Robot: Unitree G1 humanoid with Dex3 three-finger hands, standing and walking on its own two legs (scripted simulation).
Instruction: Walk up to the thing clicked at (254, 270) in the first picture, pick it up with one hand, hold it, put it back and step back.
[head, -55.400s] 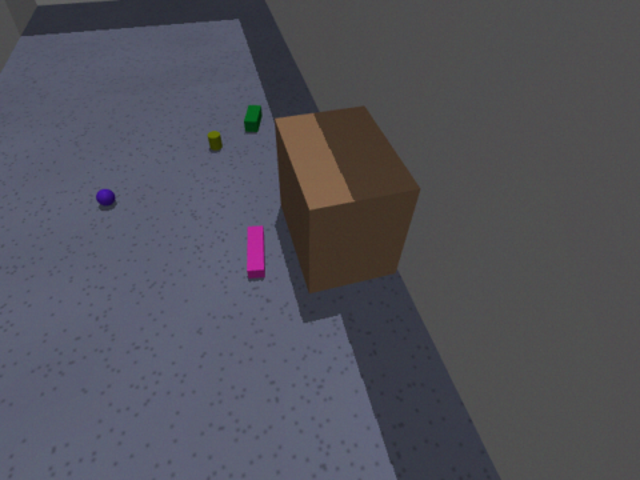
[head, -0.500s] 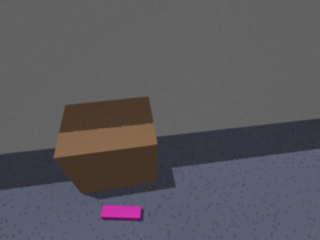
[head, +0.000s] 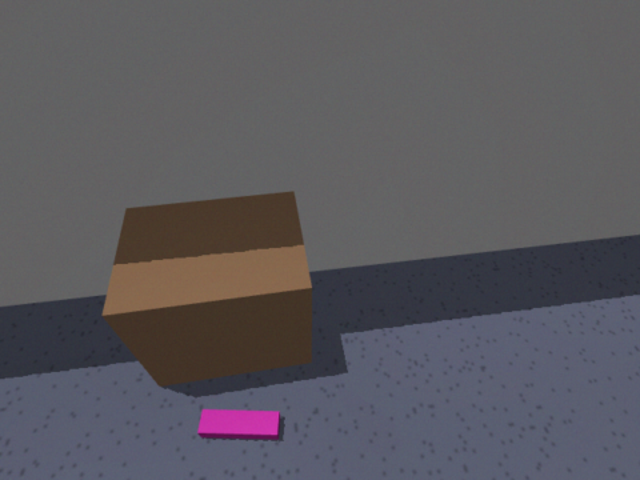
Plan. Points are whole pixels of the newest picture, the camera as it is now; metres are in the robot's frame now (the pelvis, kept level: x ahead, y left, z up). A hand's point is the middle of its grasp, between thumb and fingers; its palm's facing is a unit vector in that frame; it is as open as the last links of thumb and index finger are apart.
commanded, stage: stand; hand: left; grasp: from above
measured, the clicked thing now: (240, 424) +0.39 +0.22 -0.76
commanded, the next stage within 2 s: step back in 0.22 s
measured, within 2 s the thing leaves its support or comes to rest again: neither
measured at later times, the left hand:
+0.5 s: hand out of the picture +0.09 +0.30 -0.18, palm faces +0.00 -0.93 -0.38, open 7.4 cm
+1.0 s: hand out of the picture -0.05 +0.27 -0.16, palm faces -0.06 -0.92 -0.40, open 7.4 cm
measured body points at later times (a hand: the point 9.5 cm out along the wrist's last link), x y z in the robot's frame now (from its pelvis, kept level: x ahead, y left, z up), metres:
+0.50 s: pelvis -0.04 +0.03 -0.03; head +0.02 +0.04 +0.42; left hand +0.09 +0.34 -0.15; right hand +0.05 -0.30 -0.14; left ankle -0.03 +0.14 -0.75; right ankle -0.01 -0.13 -0.75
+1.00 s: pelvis -0.14 +0.02 -0.02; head -0.09 +0.00 +0.42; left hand -0.05 +0.32 -0.13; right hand -0.06 -0.30 -0.15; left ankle -0.12 +0.15 -0.68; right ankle -0.14 -0.10 -0.75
